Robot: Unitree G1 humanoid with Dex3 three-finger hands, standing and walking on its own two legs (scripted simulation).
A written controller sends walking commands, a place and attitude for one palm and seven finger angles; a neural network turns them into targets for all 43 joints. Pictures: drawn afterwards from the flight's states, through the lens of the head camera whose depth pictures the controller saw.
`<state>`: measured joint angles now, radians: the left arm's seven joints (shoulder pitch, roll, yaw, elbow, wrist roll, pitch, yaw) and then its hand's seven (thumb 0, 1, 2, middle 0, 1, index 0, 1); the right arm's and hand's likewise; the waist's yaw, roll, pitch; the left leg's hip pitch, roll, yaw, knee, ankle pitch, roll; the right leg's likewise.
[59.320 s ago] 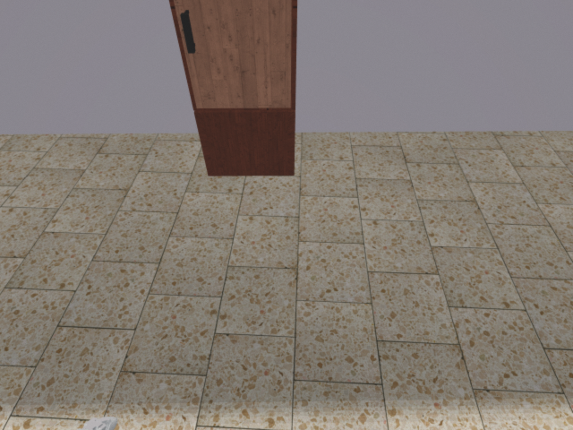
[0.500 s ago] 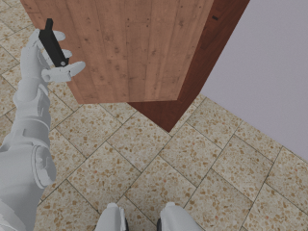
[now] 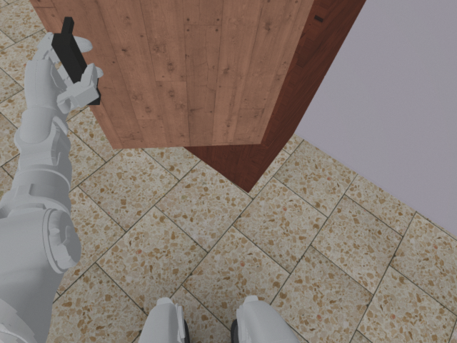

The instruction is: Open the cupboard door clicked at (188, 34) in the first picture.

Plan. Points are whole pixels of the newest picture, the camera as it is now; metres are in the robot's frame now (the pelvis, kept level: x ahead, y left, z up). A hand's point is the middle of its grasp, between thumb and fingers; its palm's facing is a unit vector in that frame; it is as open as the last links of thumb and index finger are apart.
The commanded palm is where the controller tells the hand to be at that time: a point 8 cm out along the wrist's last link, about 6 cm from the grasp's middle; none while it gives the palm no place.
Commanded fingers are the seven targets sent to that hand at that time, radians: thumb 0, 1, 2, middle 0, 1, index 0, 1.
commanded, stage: pull the door open along its arc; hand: left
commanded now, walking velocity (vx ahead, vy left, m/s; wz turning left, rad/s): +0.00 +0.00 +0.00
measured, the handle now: (81, 63) +0.59 +0.20 +0.07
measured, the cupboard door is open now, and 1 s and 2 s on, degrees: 42 81 80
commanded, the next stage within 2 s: open thumb and fingers to let go in 0.92 s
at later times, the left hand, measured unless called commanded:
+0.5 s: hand (112, 156) +0.40 +0.14 +0.08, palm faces +0.16 -0.99 +0.05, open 6.4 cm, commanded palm +0.33 +0.21 +0.07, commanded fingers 0.00 0.90 0.90 -0.40 -1.35 -0.40 -1.35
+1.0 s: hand (173, 212) +0.31 +0.05 +0.08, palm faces +0.41 -0.91 +0.01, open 6.3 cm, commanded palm +0.26 +0.09 +0.07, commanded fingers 0.00 0.90 0.90 -0.40 -1.35 -0.40 -1.35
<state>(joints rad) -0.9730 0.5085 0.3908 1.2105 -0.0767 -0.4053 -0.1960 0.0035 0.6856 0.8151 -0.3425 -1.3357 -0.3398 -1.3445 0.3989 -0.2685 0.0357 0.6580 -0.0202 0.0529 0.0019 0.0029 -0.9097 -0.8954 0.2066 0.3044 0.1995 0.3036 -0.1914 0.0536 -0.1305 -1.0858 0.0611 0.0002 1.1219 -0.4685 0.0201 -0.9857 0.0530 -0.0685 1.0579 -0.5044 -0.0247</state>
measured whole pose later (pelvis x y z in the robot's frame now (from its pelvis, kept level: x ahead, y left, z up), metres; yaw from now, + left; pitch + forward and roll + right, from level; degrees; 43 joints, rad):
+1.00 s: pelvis +0.02 -0.04 +0.03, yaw +4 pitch +13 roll +1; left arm 0.12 -0.11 -0.17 0.18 0.06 -0.33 0.50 -0.01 0.65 0.77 -0.31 -1.31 -0.32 -1.32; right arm 0.22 -0.19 0.00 0.57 -0.07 0.05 0.01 0.01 -0.91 -0.90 0.21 0.30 0.20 0.30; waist 0.00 0.04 -0.17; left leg -0.72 0.02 -0.01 0.94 -0.44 -0.04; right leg -0.65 0.02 -0.08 0.97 -0.54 -0.08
